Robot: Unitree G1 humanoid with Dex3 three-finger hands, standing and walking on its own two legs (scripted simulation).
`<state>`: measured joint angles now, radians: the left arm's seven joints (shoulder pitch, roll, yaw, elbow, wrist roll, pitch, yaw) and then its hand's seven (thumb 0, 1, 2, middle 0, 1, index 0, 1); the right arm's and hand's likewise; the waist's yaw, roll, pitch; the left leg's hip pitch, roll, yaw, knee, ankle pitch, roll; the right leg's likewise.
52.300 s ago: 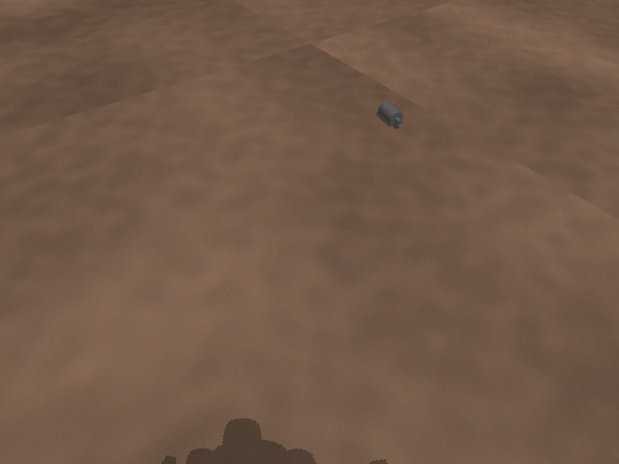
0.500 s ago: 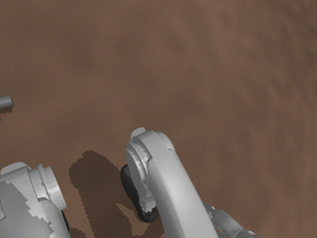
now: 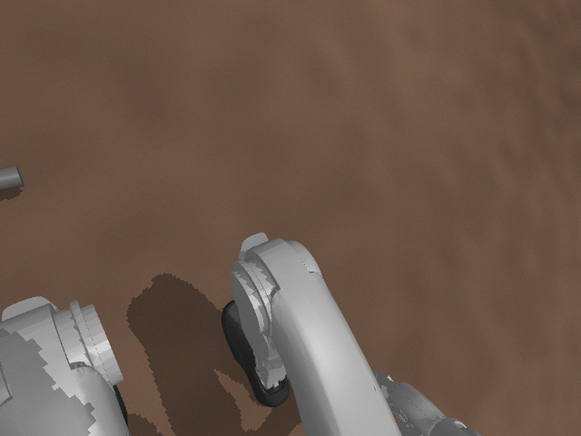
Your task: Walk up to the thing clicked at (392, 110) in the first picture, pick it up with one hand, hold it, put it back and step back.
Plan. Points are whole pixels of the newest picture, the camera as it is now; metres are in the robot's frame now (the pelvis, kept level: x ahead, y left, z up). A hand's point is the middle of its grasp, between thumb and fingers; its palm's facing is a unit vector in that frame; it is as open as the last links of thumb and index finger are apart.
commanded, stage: open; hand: left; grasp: from above
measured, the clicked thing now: out of the picture +0.46 +0.30 -0.26
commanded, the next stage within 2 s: withdraw in 0.10 s
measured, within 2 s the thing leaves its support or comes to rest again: neither
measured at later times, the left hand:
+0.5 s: hand out of the picture +0.46 +0.33 -0.19, palm faces -0.28 -0.12 -0.95, open 13.9 cm
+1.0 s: hand out of the picture +0.43 +0.32 -0.05, palm faces -0.48 -0.13 -0.87, open 14.0 cm
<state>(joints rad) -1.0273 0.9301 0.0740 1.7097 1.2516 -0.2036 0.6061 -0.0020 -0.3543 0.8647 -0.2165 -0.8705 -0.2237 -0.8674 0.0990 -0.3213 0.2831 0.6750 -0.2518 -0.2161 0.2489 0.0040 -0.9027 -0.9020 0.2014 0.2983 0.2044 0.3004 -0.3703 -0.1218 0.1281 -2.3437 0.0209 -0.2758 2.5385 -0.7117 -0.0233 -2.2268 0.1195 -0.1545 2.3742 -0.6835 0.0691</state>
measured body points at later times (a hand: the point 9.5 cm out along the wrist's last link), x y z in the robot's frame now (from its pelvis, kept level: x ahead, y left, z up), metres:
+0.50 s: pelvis +0.00 +0.00 +0.00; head +0.25 +0.12 +0.36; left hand +0.47 +0.33 -0.14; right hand +0.07 -0.25 -0.07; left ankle +0.06 +0.13 -0.27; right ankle +0.11 -0.12 -0.27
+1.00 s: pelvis -0.01 -0.01 +0.07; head +0.19 +0.08 +0.46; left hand +0.45 +0.33 +0.00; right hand +0.09 -0.28 -0.03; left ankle +0.06 +0.13 -0.27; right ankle +0.11 -0.12 -0.27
